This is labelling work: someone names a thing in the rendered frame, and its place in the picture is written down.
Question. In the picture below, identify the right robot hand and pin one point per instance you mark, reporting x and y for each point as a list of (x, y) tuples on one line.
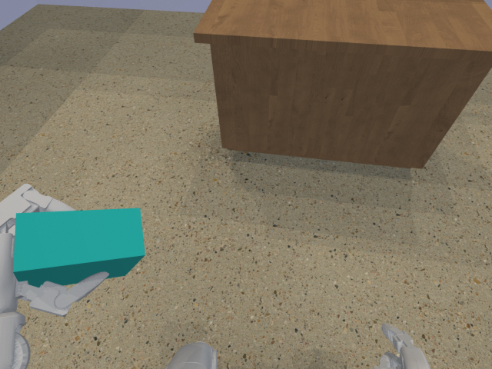
[(411, 357)]

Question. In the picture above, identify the left robot hand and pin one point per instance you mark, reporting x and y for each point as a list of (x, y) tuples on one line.
[(50, 297)]

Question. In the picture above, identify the sponge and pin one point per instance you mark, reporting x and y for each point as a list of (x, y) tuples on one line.
[(65, 247)]

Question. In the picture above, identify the left robot thigh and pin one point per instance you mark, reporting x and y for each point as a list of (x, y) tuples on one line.
[(198, 355)]

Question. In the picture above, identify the table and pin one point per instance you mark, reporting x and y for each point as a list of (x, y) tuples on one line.
[(376, 82)]

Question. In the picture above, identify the left robot forearm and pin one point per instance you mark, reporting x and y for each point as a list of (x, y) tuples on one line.
[(14, 349)]

